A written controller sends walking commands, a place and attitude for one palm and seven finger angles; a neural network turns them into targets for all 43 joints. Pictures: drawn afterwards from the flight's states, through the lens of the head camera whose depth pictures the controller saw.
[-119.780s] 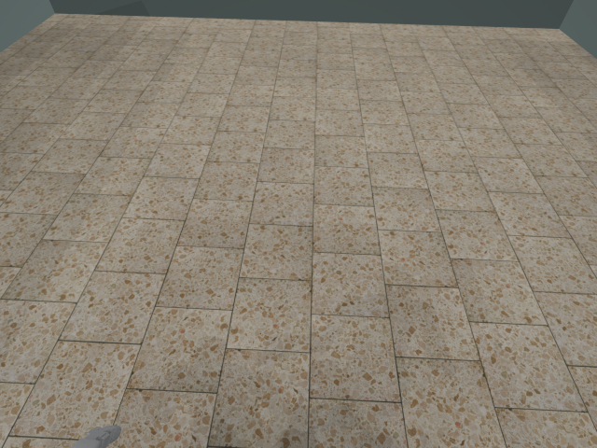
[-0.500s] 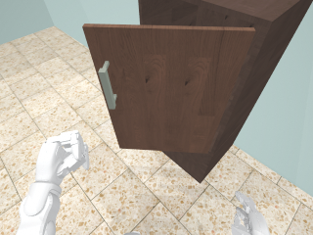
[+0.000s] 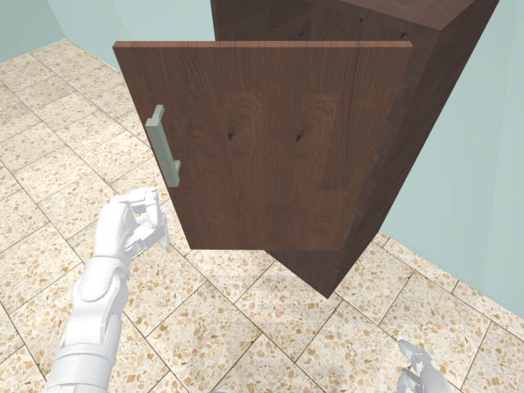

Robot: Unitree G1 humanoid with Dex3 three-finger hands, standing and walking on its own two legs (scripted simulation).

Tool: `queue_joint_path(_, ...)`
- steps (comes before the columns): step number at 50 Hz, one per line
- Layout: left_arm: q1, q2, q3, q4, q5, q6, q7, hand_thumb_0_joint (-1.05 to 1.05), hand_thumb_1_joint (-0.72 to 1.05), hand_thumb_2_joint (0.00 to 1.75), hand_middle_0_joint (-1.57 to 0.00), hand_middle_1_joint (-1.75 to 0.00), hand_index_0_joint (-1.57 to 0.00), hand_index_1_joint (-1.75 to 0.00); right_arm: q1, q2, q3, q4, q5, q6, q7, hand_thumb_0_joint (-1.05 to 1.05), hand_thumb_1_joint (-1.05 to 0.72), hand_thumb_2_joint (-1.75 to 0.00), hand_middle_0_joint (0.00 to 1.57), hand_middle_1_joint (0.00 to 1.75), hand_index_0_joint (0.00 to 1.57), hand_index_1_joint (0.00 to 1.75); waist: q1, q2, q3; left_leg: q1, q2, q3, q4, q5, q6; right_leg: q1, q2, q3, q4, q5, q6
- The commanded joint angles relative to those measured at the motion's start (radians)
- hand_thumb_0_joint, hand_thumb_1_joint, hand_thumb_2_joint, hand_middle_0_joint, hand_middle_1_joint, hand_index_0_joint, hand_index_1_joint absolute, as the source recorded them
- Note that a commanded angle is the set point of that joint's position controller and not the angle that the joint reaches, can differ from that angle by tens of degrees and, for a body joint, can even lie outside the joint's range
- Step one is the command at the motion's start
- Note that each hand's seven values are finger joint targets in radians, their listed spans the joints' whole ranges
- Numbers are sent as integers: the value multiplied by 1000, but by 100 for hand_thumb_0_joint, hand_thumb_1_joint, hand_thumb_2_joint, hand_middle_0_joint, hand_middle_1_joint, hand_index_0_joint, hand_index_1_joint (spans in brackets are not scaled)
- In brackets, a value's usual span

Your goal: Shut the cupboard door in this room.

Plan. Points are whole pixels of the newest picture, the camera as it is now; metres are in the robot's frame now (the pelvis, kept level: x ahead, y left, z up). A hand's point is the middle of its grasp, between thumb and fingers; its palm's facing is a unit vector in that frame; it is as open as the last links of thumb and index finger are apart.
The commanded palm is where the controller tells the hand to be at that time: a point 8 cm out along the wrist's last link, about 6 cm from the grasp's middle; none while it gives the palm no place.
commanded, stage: bring the fist close to the handle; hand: left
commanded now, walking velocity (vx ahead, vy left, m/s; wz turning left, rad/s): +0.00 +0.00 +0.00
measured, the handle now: (166, 148) +0.50 +0.20 +0.08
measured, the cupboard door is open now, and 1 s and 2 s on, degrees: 40 40 27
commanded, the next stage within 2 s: push the door shut along its arc in 0.68 s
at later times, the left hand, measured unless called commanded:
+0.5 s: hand (169, 185) +0.40 +0.17 +0.09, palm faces +0.03 -1.00 -0.04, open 3.1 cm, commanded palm +0.37 +0.22 +0.08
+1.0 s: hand (171, 182) +0.42 +0.17 +0.08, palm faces +0.00 -1.00 -0.02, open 3.1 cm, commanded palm +0.40 +0.22 +0.08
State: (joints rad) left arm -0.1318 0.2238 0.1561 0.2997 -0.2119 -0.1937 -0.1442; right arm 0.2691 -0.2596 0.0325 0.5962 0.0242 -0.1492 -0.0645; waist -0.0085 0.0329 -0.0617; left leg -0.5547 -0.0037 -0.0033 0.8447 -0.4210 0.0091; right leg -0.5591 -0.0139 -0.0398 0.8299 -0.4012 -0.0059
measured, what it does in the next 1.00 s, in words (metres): stands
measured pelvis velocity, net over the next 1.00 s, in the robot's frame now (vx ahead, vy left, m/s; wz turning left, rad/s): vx -0.01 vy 0.00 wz -0.01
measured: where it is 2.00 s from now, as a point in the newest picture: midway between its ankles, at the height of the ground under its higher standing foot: outside the picture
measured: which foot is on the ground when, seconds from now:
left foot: down 0.00-1.00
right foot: down 0.00-1.00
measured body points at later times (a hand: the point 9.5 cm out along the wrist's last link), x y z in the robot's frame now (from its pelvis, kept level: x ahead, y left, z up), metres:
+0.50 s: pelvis +0.00 -0.01 +0.00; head +0.05 -0.02 +0.45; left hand +0.40 +0.22 +0.10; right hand +0.08 -0.27 -0.12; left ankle +0.00 +0.11 -0.70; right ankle +0.01 -0.12 -0.70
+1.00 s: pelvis -0.01 +0.00 +0.00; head +0.05 +0.00 +0.44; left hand +0.41 +0.23 +0.09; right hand +0.10 -0.25 -0.11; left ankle +0.00 +0.11 -0.70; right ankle +0.01 -0.12 -0.70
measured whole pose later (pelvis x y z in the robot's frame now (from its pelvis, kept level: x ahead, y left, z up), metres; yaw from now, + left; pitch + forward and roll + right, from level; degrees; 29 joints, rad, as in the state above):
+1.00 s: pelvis -0.01 +0.00 +0.00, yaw -1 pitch +10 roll -1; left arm -0.59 0.31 0.24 0.85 -0.18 -0.32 -0.20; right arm 0.29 -0.26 0.03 0.62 0.03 -0.06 -0.06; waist -0.05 0.02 -0.06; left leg -0.64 0.00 0.00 0.86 -0.41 0.01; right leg -0.64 -0.01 -0.03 0.84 -0.38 -0.01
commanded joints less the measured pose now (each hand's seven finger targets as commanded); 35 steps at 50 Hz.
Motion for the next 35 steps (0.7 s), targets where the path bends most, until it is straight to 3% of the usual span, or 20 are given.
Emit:
queue_joint_path(1, -488, 154, 56, -223, -4, -133, 23, 0, 90, 90, -130, -150, -130, -150, -25, -116, -52, -107, 2, -56, -9, 0, -90, -90, 20, 30, 20, 30, -33, 6, -300, 137, 1, -23, -107, 271, 0, 101, 22, 1, -81, 278, -16)
queue_joint_path(2, -470, 147, 56, -168, 1, -132, 25, 0, 90, 90, -130, -150, -130, -150, -23, -115, -54, -99, 2, -55, -7, 0, -90, -90, 20, 30, 20, 30, -25, 13, -301, 133, -1, -22, -108, 271, -1, 103, 21, 3, -81, 282, -18)
queue_joint_path(5, -490, 125, 28, -19, 16, -107, 17, 0, 90, 90, -130, -150, -130, -150, -4, -122, -56, -87, 6, -37, 0, 0, -90, -90, 20, 30, 20, 30, -36, -10, -268, 102, -2, -17, -112, 251, -2, 85, 19, 2, -89, 277, -16)
queue_joint_path(7, -479, 155, 58, 77, 19, -76, 11, 0, 90, 90, -130, -150, -130, -150, 11, -129, -59, -88, 9, -20, 2, 0, -90, -90, 20, 30, 20, 30, -28, -49, -254, 73, -3, -13, -118, 245, 0, 100, 16, 5, -100, 282, -13)
queue_joint_path(8, -504, 148, 53, 98, 17, -63, 8, 0, 90, 90, -130, -150, -130, -150, 15, -130, -58, -94, 9, -12, 4, 0, -90, -90, 20, 30, 20, 30, -26, -50, -263, 67, -7, -10, -119, 252, 1, 109, 15, 8, -101, 297, -13)
queue_joint_path(10, -576, 189, 95, 120, 14, -58, 13, 0, 90, 90, -130, -150, -130, -150, 21, -132, -59, -95, 8, 4, 3, 0, -90, -90, 20, 30, 20, 30, -23, -53, -283, 60, -8, -5, -119, 260, 2, 131, 13, 16, -105, 315, -11)
queue_joint_path(12, -630, 258, 160, 127, 9, -78, 22, 0, 90, 90, -130, -150, -130, -150, 24, -131, -59, -99, 5, 16, -1, 0, -90, -90, 20, 30, 20, 30, -16, -66, -314, 52, -9, 1, -114, 271, 5, 168, 10, 28, -105, 337, -9)
queue_joint_path(14, -711, 273, 178, 117, 9, -123, 26, 0, 90, 90, -130, -150, -130, -150, 31, -123, -60, -94, 1, 20, -1, 0, -90, -90, 20, 30, 20, 30, -20, -71, -360, 51, -9, 7, -101, 291, 7, 194, 12, 39, -92, 376, -6)
queue_joint_path(15, -712, 269, 174, 112, 13, -148, 26, 0, 90, 90, -130, -150, -130, -150, 33, -120, -60, -94, -1, 20, 2, 0, -90, -90, 20, 30, 20, 30, -14, -38, -376, 57, -11, 10, -98, 298, 6, 200, 14, 41, -84, 386, -9)
queue_joint_path(16, -694, 291, 194, 121, 16, -167, 27, 0, 90, 90, -130, -150, -130, -150, 41, -122, -63, -93, -4, 22, 2, 0, -90, -90, 20, 30, 20, 30, -11, -46, -387, 59, -9, 10, -91, 308, 9, 204, 17, 41, -80, 395, -9)
queue_joint_path(20, -601, 240, 142, 166, 24, -200, -16, 0, 90, 90, -130, -150, -130, -150, 59, -125, -72, -86, -1, 29, 17, 0, -90, -90, 20, 30, 20, 30, -12, 7, -382, 66, -7, 20, -88, 343, 7, 188, 21, 38, -71, 442, -14)
queue_joint_path(23, -565, 206, 115, 218, 7, -161, -50, 0, 90, 90, -130, -150, -130, -150, 70, -134, -77, -90, 8, 39, 20, 0, -90, -90, 20, 30, 20, 30, -19, -29, -331, 54, -6, 17, -103, 320, 9, 166, 25, 29, -92, 419, -13)
queue_joint_path(25, -620, 220, 123, 233, -10, -138, -59, 0, 90, 90, -130, -150, -130, -150, 69, -142, -78, -88, 13, 47, 13, 0, -90, -90, 20, 30, 20, 30, -38, -74, -286, 28, -8, 17, -112, 254, 12, 145, 22, 34, -120, 356, -6)
queue_joint_path(26, -635, 243, 144, 231, -15, -138, -55, 0, 90, 90, -130, -150, -130, -150, 71, -145, -78, -88, 12, 49, 8, 0, -90, -90, 20, 30, 20, 30, -35, -96, -276, 21, -9, 13, -116, 240, 14, 152, 22, 34, -128, 332, -5)
queue_joint_path(28, -712, 219, 125, 180, -20, -152, -44, 0, 90, 90, -130, -150, -130, -150, 58, -137, -76, -94, 12, 46, 5, 0, -90, -90, 20, 30, 20, 30, -43, -75, -300, 43, -11, 13, -119, 223, 16, 143, 21, 36, -129, 306, -4)
queue_joint_path(29, -726, 252, 151, 166, -13, -165, -34, 0, 90, 90, -130, -150, -130, -150, 57, -137, -77, -90, 9, 45, 2, 0, -90, -90, 20, 30, 20, 30, -34, -46, -322, 50, -11, 11, -115, 227, 14, 149, 23, 39, -120, 307, -8)
queue_joint_path(31, -806, 259, 136, 113, 5, -205, -12, 0, 90, 90, -130, -150, -130, -150, 59, -132, -74, -80, 4, 42, 0, 0, -90, -90, 20, 30, 20, 30, -45, 4, -359, 85, -9, 4, -104, 248, 15, 135, 24, 37, -100, 319, -11)
queue_joint_path(33, -768, 240, 130, 118, 19, -230, 2, 0, 90, 90, -130, -150, -130, -150, 61, -126, -75, -76, 0, 35, 7, 0, -90, -90, 20, 30, 20, 30, -37, 12, -396, 112, -5, -4, -101, 275, 11, 130, 29, 26, -81, 332, -15)
queue_joint_path(35, -744, 227, 118, 160, 23, -233, 4, 0, 90, 90, -130, -150, -130, -150, 59, -127, -73, -69, 0, 35, 12, 0, -90, -90, 20, 30, 20, 30, -39, 13, -374, 97, -4, 0, -100, 261, 9, 117, 29, 25, -82, 323, -15)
